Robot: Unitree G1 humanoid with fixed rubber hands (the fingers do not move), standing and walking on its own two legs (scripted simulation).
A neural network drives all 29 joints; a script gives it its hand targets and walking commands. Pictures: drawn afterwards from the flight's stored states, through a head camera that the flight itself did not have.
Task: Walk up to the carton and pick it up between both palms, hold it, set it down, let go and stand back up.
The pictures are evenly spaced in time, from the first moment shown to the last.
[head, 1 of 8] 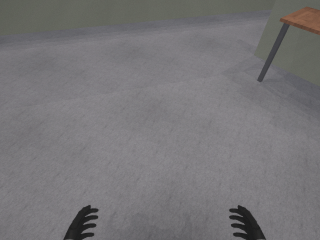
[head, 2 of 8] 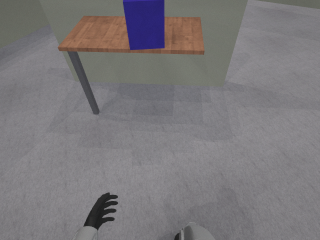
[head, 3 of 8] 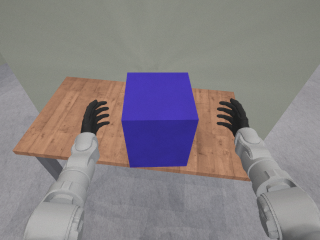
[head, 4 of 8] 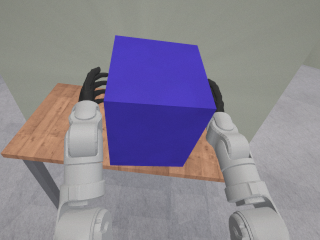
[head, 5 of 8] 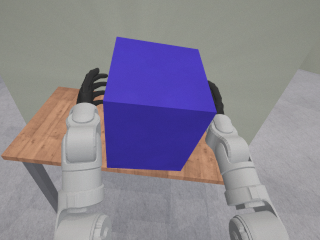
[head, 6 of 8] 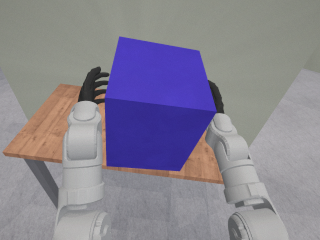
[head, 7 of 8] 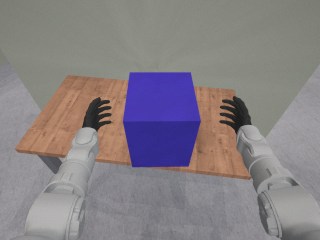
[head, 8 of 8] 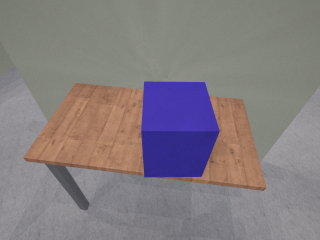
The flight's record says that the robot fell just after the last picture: no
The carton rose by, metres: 0.20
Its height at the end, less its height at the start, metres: +0.00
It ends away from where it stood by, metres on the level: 0.01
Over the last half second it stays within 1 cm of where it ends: yes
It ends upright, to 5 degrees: yes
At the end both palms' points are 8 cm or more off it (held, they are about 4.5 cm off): yes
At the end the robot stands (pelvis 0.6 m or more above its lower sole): yes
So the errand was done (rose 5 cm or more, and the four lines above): yes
